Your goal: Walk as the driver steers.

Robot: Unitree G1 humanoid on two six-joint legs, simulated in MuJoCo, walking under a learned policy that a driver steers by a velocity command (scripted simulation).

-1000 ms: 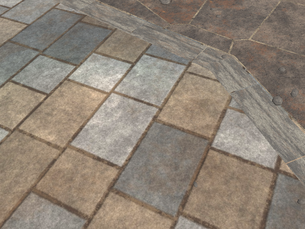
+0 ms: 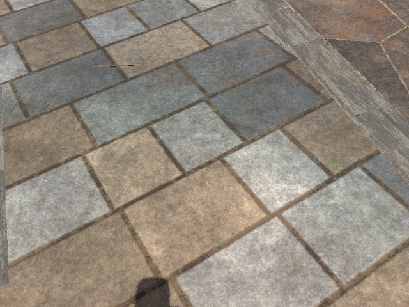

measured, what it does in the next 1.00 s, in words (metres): walks ahead: left foot, then right foot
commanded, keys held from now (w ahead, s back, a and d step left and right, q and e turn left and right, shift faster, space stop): w+q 0.08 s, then q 0.02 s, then no key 0.90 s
